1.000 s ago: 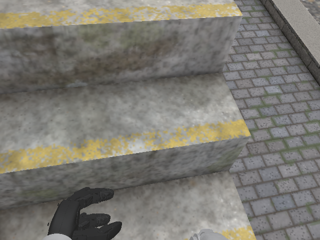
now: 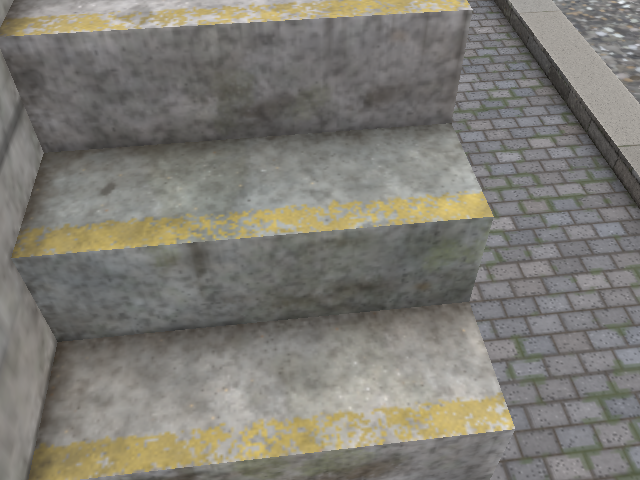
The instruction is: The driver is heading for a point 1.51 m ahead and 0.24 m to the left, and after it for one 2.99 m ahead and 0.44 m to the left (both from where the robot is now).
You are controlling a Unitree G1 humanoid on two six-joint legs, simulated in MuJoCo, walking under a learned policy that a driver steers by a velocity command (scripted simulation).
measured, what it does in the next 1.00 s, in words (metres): shifts its weight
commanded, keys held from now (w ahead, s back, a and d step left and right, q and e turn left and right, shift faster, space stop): shift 0.20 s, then w+shift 0.80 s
